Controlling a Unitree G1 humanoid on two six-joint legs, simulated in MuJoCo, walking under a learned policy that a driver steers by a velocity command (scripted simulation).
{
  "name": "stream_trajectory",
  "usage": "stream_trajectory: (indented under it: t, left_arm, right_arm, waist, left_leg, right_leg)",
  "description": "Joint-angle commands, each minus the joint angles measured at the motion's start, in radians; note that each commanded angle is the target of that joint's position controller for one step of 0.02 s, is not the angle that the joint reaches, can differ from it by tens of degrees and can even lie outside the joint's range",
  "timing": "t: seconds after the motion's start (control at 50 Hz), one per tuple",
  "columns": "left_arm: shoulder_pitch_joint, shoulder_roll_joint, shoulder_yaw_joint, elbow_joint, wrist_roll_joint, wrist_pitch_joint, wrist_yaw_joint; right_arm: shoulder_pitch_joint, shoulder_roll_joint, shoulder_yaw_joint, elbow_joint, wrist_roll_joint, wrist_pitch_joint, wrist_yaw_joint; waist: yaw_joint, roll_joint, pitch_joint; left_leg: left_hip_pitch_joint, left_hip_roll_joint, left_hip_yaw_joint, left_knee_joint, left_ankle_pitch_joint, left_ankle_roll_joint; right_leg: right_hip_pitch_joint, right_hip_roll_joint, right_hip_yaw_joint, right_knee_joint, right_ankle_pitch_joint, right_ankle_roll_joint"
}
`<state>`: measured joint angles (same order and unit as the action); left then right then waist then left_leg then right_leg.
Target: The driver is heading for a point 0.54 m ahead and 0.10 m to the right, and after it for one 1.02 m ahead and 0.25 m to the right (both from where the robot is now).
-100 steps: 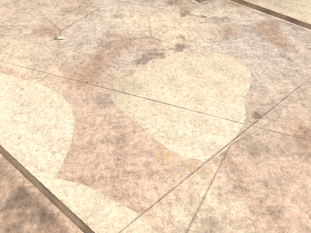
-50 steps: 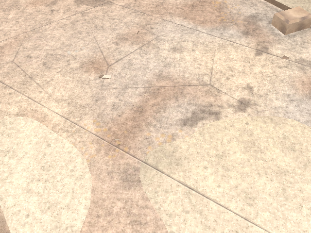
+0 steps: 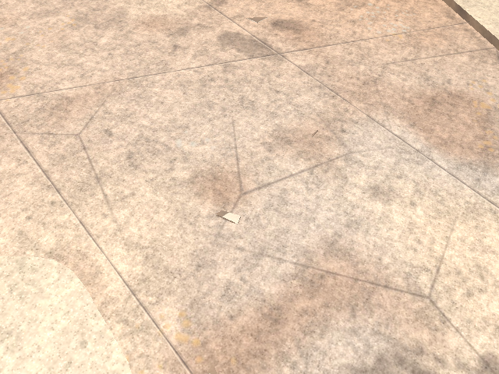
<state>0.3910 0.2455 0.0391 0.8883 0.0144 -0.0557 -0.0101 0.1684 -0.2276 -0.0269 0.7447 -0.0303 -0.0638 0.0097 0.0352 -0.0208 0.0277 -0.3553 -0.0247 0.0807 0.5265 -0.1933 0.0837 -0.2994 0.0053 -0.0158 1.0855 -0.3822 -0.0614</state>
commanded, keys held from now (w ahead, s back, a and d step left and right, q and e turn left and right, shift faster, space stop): w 0.14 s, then w+e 0.36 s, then e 0.16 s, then no key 0.34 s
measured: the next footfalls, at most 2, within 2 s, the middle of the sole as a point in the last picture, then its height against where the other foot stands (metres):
right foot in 0.44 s outside the picture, level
left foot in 0.96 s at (263, 335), level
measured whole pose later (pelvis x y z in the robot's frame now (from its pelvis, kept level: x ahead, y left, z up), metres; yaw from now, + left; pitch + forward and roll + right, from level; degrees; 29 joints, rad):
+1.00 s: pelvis +0.45 -0.06 +0.00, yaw -20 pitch +0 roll -1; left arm 0.29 0.26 0.05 0.86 0.00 -0.01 0.02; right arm 0.17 -0.23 -0.01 0.80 -0.02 -0.03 -0.03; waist 0.03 -0.01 0.06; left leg -0.36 -0.02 0.02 0.53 -0.15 0.05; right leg -0.15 0.15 0.10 0.59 -0.41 -0.08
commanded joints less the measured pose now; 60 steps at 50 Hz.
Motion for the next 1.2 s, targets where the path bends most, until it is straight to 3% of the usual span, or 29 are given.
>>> stream_trajectory:
  t: [0.02, 0.08, 0.18, 0.24, 0.34, 0.4, 0.42, 0.44, 0.46, 0.48, 0.5, 0.52, 0.54, 0.56, 0.6, 0.68, 0.78, 0.84, 0.9, 0.94, 0.96, 0.98, 1.0, 1.02, 1.04, 1.06, 1.08, 1.12, 1.2]
  left_arm:
    - [-0.001, 0.077, 0.018, -0.072, 0.017, 0.002, -0.010]
    - [-0.009, 0.059, 0.016, -0.062, 0.024, 0.024, -0.026]
    - [-0.203, 0.047, 0.008, -0.110, 0.016, 0.027, -0.031]
    - [-0.296, 0.036, 0.000, -0.133, 0.008, 0.024, -0.033]
    - [-0.396, 0.042, -0.002, -0.176, 0.015, 0.018, -0.038]
    - [-0.339, 0.057, 0.009, -0.170, 0.019, 0.016, -0.035]
    - [-0.253, 0.073, 0.019, -0.147, 0.022, 0.013, -0.031]
    - [-0.102, 0.097, 0.035, -0.102, 0.030, 0.005, -0.025]
    - [0.065, 0.175, 0.063, -0.066, 0.045, 0.001, -0.014]
    - [0.064, 0.285, 0.092, -0.076, 0.036, 0.007, -0.005]
    - [0.054, 0.256, 0.090, -0.071, -0.008, 0.018, -0.007]
    - [-0.018, 0.226, 0.082, -0.076, -0.009, 0.022, 0.001]
    - [-0.060, 0.176, 0.069, -0.081, -0.007, 0.019, 0.002]
    - [-0.093, 0.153, 0.063, -0.085, -0.011, 0.015, 0.005]
    - [-0.116, 0.127, 0.051, -0.088, -0.020, 0.006, 0.004]
    - [-0.088, 0.170, 0.060, -0.086, -0.012, 0.006, 0.006]
    - [-0.030, 0.147, 0.048, -0.072, -0.011, 0.023, 0.016]
    - [-0.012, 0.145, 0.044, -0.064, 0.000, 0.032, 0.025]
    - [-0.033, 0.144, 0.040, -0.062, 0.010, 0.040, 0.030]
    - [-0.069, 0.145, 0.036, -0.061, -0.002, 0.039, 0.036]
    - [-0.086, 0.136, 0.030, -0.065, -0.014, 0.032, 0.037]
    - [-0.057, 0.088, 0.011, -0.092, -0.017, 0.021, 0.036]
    - [0.068, 0.069, 0.017, -0.054, -0.026, 0.043, 0.039]
    - [0.031, 0.126, 0.026, -0.035, -0.005, 0.063, 0.043]
    - [-0.021, 0.120, 0.027, -0.030, 0.001, 0.075, 0.041]
    - [-0.047, 0.103, 0.023, -0.025, 0.002, 0.085, 0.038]
    - [-0.058, 0.092, 0.019, -0.019, 0.002, 0.096, 0.033]
    - [-0.039, 0.074, 0.008, 0.012, 0.000, 0.107, 0.030]
    - [-0.076, 0.063, -0.001, 0.049, -0.008, 0.112, 0.039]
  right_arm:
    - [0.121, -0.086, -0.027, 0.010, 0.016, -0.015, -0.004]
    - [0.160, -0.100, -0.032, 0.044, 0.020, -0.035, -0.004]
    - [0.232, -0.113, -0.038, 0.096, 0.020, -0.035, -0.002]
    - [0.272, -0.119, -0.039, 0.121, 0.013, -0.038, -0.004]
    - [0.313, -0.120, -0.038, 0.162, 0.005, -0.035, -0.022]
    - [0.289, -0.153, -0.043, 0.172, 0.002, -0.026, -0.033]
    - [0.283, -0.168, -0.047, 0.174, 0.000, -0.018, -0.035]
    - [0.276, -0.177, -0.047, 0.170, 0.003, -0.009, -0.038]
    - [0.268, -0.160, -0.039, 0.136, 0.007, -0.010, -0.039]
    - [0.313, -0.063, -0.021, 0.078, 0.023, -0.019, -0.016]
    - [0.208, -0.138, -0.037, 0.066, 0.008, -0.026, -0.015]
    - [0.142, -0.135, -0.034, 0.038, 0.021, -0.038, -0.012]
    - [0.128, -0.126, -0.029, 0.037, 0.022, -0.046, -0.015]
    - [0.127, -0.119, -0.030, 0.040, 0.011, -0.036, -0.020]
    - [0.163, -0.102, -0.028, 0.039, -0.009, 0.006, -0.020]
    - [0.131, -0.083, -0.023, 0.013, -0.005, 0.043, -0.020]
    - [0.005, -0.089, -0.015, -0.022, 0.004, 0.050, -0.019]
    - [-0.034, -0.100, -0.013, -0.027, 0.010, 0.047, -0.024]
    - [-0.012, -0.108, -0.013, -0.014, 0.013, 0.038, -0.031]
    - [0.066, -0.107, -0.015, 0.016, 0.010, 0.027, -0.039]
    - [0.122, -0.115, -0.016, 0.034, 0.003, 0.014, -0.045]
    - [0.168, -0.171, -0.021, 0.028, -0.004, 0.004, -0.054]
    - [0.135, -0.182, -0.021, 0.026, 0.023, 0.019, -0.050]
    - [0.131, -0.134, -0.008, 0.027, 0.032, 0.027, -0.039]
    - [0.097, -0.107, 0.002, 0.028, 0.024, 0.028, -0.036]
    - [0.044, -0.089, 0.011, 0.024, 0.016, 0.035, -0.038]
    - [0.013, -0.087, 0.015, 0.027, 0.012, 0.039, -0.043]
    - [-0.003, -0.102, 0.011, 0.044, 0.006, 0.046, -0.044]
    - [0.038, -0.134, 0.000, 0.087, 0.013, 0.057, -0.039]
  waist:
    - [-0.021, 0.108, -0.022]
    - [0.000, 0.092, -0.016]
    - [-0.036, 0.077, 0.042]
    - [-0.066, 0.079, 0.059]
    - [-0.087, 0.077, 0.088]
    - [-0.050, 0.102, 0.037]
    - [-0.013, 0.107, -0.018]
    - [0.051, 0.086, -0.103]
    - [0.116, 0.010, -0.213]
    - [0.053, -0.239, -0.294]
    - [0.079, -0.104, -0.299]
    - [0.050, -0.057, -0.150]
    - [0.016, 0.027, -0.077]
    - [-0.020, 0.052, -0.040]
    - [-0.065, 0.030, -0.058]
    - [-0.072, -0.007, -0.084]
    - [-0.012, -0.052, -0.086]
    - [0.012, -0.051, -0.072]
    - [0.005, -0.056, -0.048]
    - [-0.040, -0.043, -0.040]
    - [-0.071, -0.006, -0.063]
    - [-0.059, 0.126, -0.157]
    - [-0.015, 0.260, -0.225]
    - [-0.030, 0.174, -0.200]
    - [-0.028, 0.112, -0.125]
    - [-0.008, 0.090, -0.091]
    - [0.005, 0.126, -0.057]
    - [0.013, 0.169, -0.052]
    - [-0.019, 0.158, -0.070]
  left_leg:
    - [0.234, 0.261, -0.334, -0.334, 0.086, 0.122]
    - [0.203, 0.233, -0.254, -0.380, 0.200, 0.133]
    - [0.253, 0.208, -0.152, -0.429, 0.221, 0.124]
    - [0.294, 0.217, -0.085, -0.431, 0.271, 0.106]
    - [0.430, 0.261, -0.010, -0.379, 0.396, 0.078]
    - [0.489, 0.267, 0.047, -0.202, 0.792, 0.050]
    - [0.493, 0.262, 0.068, -0.058, 0.911, 0.041]
    - [0.424, 0.241, 0.102, 0.151, 0.875, 0.021]
    - [0.209, 0.214, 0.113, 0.443, 0.587, -0.004]
    - [-0.221, -0.013, 0.090, 0.823, -0.259, -0.059]
    - [-0.340, -0.002, -0.119, 0.900, -0.292, -0.050]
    - [-0.383, 0.052, -0.125, 0.872, -0.200, -0.047]
    - [-0.330, 0.082, -0.116, 0.798, -0.149, -0.055]
    - [-0.273, 0.097, -0.117, 0.747, -0.151, -0.070]
    - [-0.179, 0.100, -0.117, 0.665, -0.165, -0.101]
    - [-0.183, 0.074, -0.081, 0.525, -0.078, -0.133]
    - [-0.184, 0.074, -0.075, 0.334, 0.077, -0.115]
    - [-0.179, 0.063, -0.082, 0.253, 0.066, -0.097]
    - [-0.100, 0.036, -0.083, 0.147, -0.012, -0.068]
    - [0.039, 0.022, -0.082, -0.031, 0.042, -0.036]
    - [0.183, 0.066, -0.126, -0.147, 0.264, -0.015]
    - [0.352, 0.275, -0.327, -0.133, 0.714, 0.042]
    - [0.389, 0.434, -0.480, -0.098, 1.017, 0.217]
    - [0.326, 0.427, -0.513, -0.138, 0.854, 0.254]
    - [0.247, 0.374, -0.450, -0.180, 0.667, 0.226]
    - [0.186, 0.317, -0.391, -0.220, 0.487, 0.176]
    - [0.136, 0.277, -0.338, -0.256, 0.388, 0.137]
    - [0.115, 0.206, -0.262, -0.267, 0.282, 0.092]
    - [0.144, 0.200, -0.282, -0.268, 0.060, 0.086]
  right_leg:
    - [-0.273, -0.093, 0.049, 0.034, 0.066, 0.004]
    - [-0.264, -0.095, 0.026, -0.004, 0.128, 0.027]
    - [-0.376, -0.118, 0.008, -0.202, 0.301, 0.053]
    - [-0.364, -0.091, 0.006, -0.322, 0.373, 0.039]
    - [-0.354, -0.060, -0.039, -0.455, 0.343, -0.016]
    - [-0.223, 0.016, -0.108, -0.499, 0.212, -0.073]
    - [-0.123, 0.057, -0.126, -0.517, 0.168, -0.097]
    - [0.070, 0.087, -0.118, -0.578, 0.193, -0.126]
    - [0.335, -0.067, 0.097, -0.602, 0.114, -0.187]
    - [0.605, -0.355, 0.663, -0.701, 0.127, -0.355]
    - [0.614, -0.343, 0.750, -0.780, 0.165, -0.353]
    - [0.487, -0.327, 0.573, -0.774, 0.351, -0.325]
    - [0.355, -0.290, 0.463, -0.773, 0.611, -0.291]
    - [0.261, -0.243, 0.372, -0.767, 0.798, -0.261]
    - [0.167, -0.187, 0.271, -0.771, 0.961, -0.229]
    - [0.132, -0.126, 0.198, -0.760, 1.081, -0.198]
    - [0.187, -0.108, 0.187, -0.741, 1.030, -0.115]
    - [0.249, -0.133, 0.214, -0.713, 1.018, -0.114]
    - [0.257, -0.150, 0.243, -0.651, 1.021, -0.118]
    - [0.231, -0.134, 0.259, -0.574, 0.971, -0.091]
    - [0.177, -0.098, 0.249, -0.503, 0.871, -0.056]
    - [0.095, -0.030, 0.200, -0.366, 0.519, -0.018]
    - [0.031, 0.118, 0.119, -0.223, -0.183, 0.009]
    - [-0.011, 0.107, 0.123, -0.131, -0.296, 0.011]
    - [-0.017, 0.091, 0.140, -0.105, -0.252, 0.022]
    - [0.000, 0.071, 0.144, -0.134, -0.198, 0.035]
    - [0.026, 0.051, 0.136, -0.191, -0.152, 0.050]
    - [0.079, 0.052, 0.082, -0.306, -0.112, 0.074]
    - [0.127, 0.037, 0.044, -0.508, -0.012, 0.073]
Velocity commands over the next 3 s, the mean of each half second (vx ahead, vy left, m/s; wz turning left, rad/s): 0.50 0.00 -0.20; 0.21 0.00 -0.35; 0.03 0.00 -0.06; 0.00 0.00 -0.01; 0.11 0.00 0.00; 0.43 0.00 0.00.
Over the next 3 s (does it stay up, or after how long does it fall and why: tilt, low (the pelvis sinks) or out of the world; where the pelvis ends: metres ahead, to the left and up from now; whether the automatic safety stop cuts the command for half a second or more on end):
stays up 0.77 -0.14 -0.01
